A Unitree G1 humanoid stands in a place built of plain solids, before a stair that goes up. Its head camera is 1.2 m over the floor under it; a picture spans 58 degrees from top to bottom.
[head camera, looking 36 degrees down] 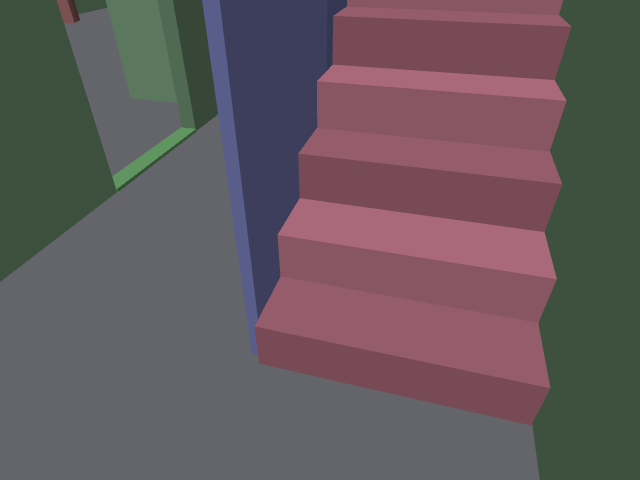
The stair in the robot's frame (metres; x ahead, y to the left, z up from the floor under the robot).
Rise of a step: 0.18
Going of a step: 0.25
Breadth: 0.86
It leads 15 degrees to the right of straight ahead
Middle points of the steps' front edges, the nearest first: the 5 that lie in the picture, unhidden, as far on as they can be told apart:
0.83 -0.21 0.18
1.07 -0.28 0.37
1.31 -0.34 0.55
1.55 -0.40 0.73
1.79 -0.47 0.91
